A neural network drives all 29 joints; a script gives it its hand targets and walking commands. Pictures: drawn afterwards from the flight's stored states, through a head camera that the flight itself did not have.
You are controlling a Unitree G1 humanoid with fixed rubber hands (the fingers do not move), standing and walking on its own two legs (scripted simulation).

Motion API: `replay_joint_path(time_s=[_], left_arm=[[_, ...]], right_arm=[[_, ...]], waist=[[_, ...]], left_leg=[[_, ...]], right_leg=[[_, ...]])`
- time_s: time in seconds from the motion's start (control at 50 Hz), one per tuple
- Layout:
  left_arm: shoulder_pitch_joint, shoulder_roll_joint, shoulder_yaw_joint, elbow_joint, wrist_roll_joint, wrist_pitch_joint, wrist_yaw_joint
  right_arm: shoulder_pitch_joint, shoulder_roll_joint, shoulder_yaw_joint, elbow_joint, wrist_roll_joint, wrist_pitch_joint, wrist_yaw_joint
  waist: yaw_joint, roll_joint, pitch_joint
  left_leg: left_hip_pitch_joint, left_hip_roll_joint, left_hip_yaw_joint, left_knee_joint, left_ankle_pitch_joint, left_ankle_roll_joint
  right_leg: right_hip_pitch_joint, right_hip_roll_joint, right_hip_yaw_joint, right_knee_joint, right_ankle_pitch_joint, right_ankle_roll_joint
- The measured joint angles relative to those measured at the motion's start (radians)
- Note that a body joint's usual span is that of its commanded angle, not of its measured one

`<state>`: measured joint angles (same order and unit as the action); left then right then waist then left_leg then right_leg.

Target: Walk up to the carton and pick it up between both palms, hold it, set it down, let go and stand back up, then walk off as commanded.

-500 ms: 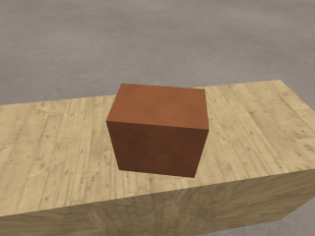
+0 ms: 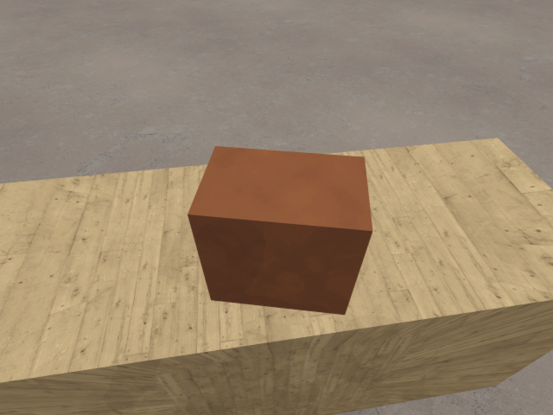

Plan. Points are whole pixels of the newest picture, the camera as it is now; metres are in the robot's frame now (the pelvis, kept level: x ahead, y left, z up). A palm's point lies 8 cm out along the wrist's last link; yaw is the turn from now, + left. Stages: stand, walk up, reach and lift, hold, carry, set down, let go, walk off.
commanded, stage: stand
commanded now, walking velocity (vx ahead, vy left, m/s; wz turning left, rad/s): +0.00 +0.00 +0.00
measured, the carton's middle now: (282, 233) +0.44 +0.01 +0.00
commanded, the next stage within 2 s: walk off in 0.32 s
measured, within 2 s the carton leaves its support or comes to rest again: neither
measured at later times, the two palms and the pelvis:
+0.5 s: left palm out of the picture +0.09 +0.30 -0.11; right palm out of the picture +0.09 -0.30 -0.11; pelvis +0.01 +0.00 +0.00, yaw +0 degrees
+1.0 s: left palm out of the picture +0.05 +0.35 -0.14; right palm out of the picture -0.01 -0.29 -0.12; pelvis -0.10 +0.02 -0.04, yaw +2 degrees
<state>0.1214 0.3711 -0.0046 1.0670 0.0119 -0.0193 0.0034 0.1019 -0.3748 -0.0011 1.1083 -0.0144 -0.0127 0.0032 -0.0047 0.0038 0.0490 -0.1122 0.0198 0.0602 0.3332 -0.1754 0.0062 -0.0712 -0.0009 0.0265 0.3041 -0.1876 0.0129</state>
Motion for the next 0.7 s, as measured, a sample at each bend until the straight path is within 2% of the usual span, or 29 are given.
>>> replay_joint_path(time_s=[0.1,0.52,0.62,0.7], left_arm=[[-0.002,0.000,0.001,-0.001,-0.002,0.001,0.001],[-0.005,0.000,0.001,0.000,0.000,-0.002,0.002],[-0.013,0.021,0.039,-0.110,0.002,0.030,0.007],[-0.033,0.029,0.058,-0.193,0.012,0.043,0.007]], right_arm=[[-0.008,0.002,0.000,-0.005,-0.002,-0.004,0.001],[-0.017,0.009,-0.005,-0.009,0.002,-0.004,-0.004],[-0.018,-0.002,-0.042,-0.109,0.010,0.024,0.000],[-0.017,-0.039,-0.067,-0.208,0.013,0.051,-0.003]], waist=[[-0.007,-0.001,0.001],[-0.001,-0.005,-0.003],[-0.019,-0.013,0.040],[-0.021,0.017,0.109]], left_leg=[[-0.001,-0.003,-0.001,0.002,-0.004,0.000],[0.008,-0.004,-0.005,-0.010,-0.002,0.000],[-0.089,-0.019,-0.018,0.079,-0.014,0.005],[-0.196,-0.011,-0.043,0.235,-0.046,0.023]], right_leg=[[-0.003,-0.003,-0.001,0.008,-0.008,0.002],[0.010,-0.006,-0.005,-0.009,-0.004,0.003],[-0.109,-0.021,-0.018,0.141,-0.054,-0.004],[-0.180,-0.014,-0.039,0.240,-0.079,-0.007]])
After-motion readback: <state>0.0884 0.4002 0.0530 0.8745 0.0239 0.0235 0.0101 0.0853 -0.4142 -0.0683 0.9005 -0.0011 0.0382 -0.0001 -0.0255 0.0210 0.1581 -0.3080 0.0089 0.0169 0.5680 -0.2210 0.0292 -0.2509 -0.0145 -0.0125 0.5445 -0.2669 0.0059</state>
